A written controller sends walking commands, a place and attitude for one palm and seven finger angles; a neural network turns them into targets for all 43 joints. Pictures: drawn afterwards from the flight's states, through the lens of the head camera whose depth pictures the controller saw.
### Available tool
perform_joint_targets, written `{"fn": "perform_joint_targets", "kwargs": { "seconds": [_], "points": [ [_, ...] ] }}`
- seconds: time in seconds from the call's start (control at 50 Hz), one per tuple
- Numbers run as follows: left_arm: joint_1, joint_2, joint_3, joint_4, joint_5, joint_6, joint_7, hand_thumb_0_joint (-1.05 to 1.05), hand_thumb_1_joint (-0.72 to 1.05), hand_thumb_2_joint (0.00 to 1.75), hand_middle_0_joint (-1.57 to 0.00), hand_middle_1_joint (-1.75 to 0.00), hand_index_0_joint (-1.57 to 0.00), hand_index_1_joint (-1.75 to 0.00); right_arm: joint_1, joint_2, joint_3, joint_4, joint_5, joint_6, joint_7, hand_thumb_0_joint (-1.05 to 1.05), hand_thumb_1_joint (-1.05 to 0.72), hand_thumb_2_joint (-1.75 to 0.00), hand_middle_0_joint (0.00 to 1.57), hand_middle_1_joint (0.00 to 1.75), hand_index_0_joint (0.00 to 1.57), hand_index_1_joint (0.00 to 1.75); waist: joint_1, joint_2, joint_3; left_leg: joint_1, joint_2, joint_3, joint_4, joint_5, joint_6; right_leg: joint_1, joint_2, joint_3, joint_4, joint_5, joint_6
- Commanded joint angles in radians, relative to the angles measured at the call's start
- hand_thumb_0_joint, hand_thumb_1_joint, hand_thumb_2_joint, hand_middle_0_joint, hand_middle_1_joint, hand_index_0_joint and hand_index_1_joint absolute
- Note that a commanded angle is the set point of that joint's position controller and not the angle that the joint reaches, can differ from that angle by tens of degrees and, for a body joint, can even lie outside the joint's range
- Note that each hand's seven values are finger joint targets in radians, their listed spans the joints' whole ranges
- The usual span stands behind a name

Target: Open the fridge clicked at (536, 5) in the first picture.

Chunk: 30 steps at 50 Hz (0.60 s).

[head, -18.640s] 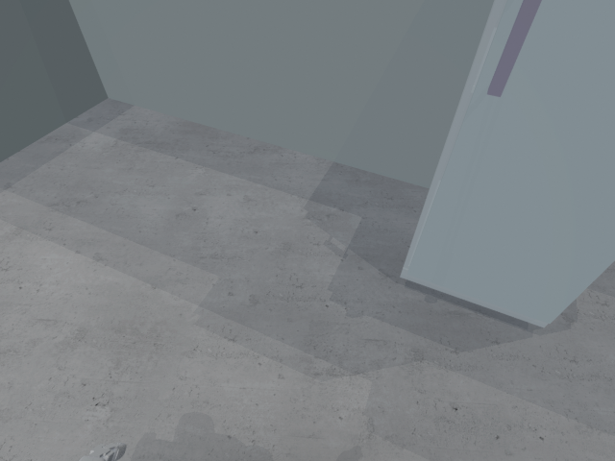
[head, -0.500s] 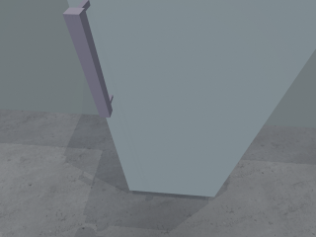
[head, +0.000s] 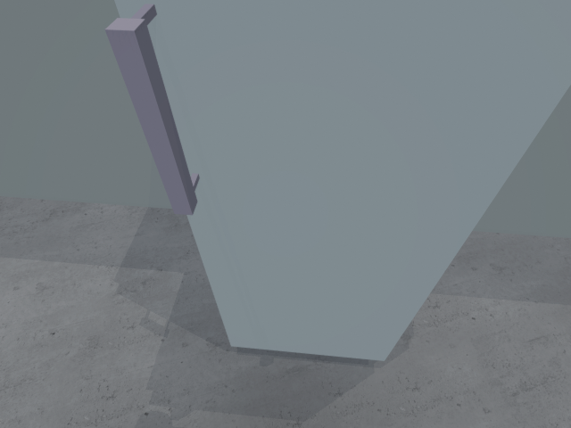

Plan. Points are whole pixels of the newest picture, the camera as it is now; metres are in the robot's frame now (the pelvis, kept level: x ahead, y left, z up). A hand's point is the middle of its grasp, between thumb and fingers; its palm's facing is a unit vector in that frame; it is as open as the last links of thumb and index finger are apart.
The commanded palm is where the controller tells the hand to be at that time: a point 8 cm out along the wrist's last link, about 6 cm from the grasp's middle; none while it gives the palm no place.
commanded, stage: look again from close up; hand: left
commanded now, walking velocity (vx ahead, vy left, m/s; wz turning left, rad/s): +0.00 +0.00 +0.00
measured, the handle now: (169, 125) +0.42 +0.18 +0.22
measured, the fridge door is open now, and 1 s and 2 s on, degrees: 0 0 0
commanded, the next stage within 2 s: raise the hand to about handle height in 0.62 s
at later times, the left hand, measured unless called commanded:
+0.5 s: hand out of the picture -0.01 +0.17 -0.17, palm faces +0.03 -0.98 -0.19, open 7.4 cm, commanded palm none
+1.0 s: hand (162, 351) +0.20 +0.17 +0.05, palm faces +0.05 -1.00 -0.03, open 7.8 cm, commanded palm +0.11 +0.23 -0.02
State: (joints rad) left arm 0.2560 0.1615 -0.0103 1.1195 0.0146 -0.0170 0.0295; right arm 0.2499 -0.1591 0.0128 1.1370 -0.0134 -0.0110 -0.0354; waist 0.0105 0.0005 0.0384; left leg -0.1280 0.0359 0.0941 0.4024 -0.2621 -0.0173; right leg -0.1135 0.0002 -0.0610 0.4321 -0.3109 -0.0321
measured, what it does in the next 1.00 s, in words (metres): stands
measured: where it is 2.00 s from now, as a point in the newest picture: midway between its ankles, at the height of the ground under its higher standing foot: outside the picture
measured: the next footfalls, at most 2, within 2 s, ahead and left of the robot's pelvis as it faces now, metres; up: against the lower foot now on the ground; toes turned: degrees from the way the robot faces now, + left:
none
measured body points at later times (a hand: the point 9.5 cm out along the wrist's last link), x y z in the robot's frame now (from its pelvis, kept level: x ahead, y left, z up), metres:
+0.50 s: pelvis -0.01 -0.01 +0.00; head +0.01 -0.01 +0.45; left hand -0.01 +0.22 -0.16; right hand +0.00 -0.23 -0.16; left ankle -0.03 +0.13 -0.74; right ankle -0.05 -0.09 -0.74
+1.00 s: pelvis -0.03 +0.01 -0.02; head -0.04 -0.01 +0.43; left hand +0.19 +0.22 +0.05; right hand +0.14 -0.25 -0.10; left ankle -0.03 +0.13 -0.74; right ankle -0.05 -0.09 -0.74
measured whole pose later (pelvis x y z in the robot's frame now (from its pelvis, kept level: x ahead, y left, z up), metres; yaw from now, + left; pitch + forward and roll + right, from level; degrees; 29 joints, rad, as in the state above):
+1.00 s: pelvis -0.03 +0.01 -0.02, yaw +1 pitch +4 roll +1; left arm 0.29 0.16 0.08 0.10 -0.22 -0.37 -0.14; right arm 0.19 -0.26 -0.03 0.72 0.02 -0.27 -0.04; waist -0.02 0.03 -0.09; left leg -0.40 0.02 0.07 0.66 -0.33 0.00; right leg -0.38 -0.03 -0.08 0.70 -0.39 -0.02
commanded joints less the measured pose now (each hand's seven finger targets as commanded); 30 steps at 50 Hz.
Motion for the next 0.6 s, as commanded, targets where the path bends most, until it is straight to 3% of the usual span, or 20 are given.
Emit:
{"fn": "perform_joint_targets", "kwargs": {
  "seconds": [0.0,0.16,0.4,0.58],
  "points": [
    [0.062,0.112,0.023,-0.023,-0.002,-0.012,0.01,0.0,0.9,0.9,-0.2,-0.3,-0.2,-0.3,0.06,-0.086,-0.017,-0.021,-0.001,-0.018,-0.005,0.0,-0.9,-0.9,0.2,0.3,0.2,0.3,-0.004,-0.01,0.007,0.005,0.086,-0.071,-0.045,0.239,0.044,-0.03,-0.126,0.097,-0.071,0.368,-0.011],
    [0.073,0.112,0.024,-0.02,-0.001,-0.016,0.01,0.0,0.9,0.9,-0.2,-0.3,-0.2,-0.3,0.059,-0.087,-0.018,-0.018,0.001,-0.019,-0.006,0.0,-0.9,-0.9,0.2,0.3,0.2,0.3,-0.002,-0.017,0.006,0.007,0.086,-0.068,-0.039,0.245,0.042,-0.022,-0.128,0.097,-0.074,0.411,-0.012],
    [0.079,0.101,0.022,-0.014,-0.002,-0.013,0.008,0.0,0.9,0.9,-0.2,-0.3,-0.2,-0.3,0.06,-0.081,-0.017,-0.011,0.0,-0.017,-0.006,0.0,-0.9,-0.9,0.2,0.3,0.2,0.3,-0.001,-0.005,0.031,-0.001,0.087,-0.075,-0.055,0.214,0.041,-0.046,-0.122,0.101,-0.093,0.322,-0.012],
    [0.078,0.105,0.025,-0.016,-0.002,-0.016,0.009,0.0,0.9,0.9,-0.2,-0.3,-0.2,-0.3,0.063,-0.082,-0.019,-0.008,0.0,-0.019,-0.006,0.0,-0.9,-0.9,0.2,0.3,0.2,0.3,-0.001,-0.012,0.021,-0.008,0.087,-0.075,-0.055,0.218,0.039,-0.033,-0.124,0.096,-0.091,0.339,-0.013]
  ]
}}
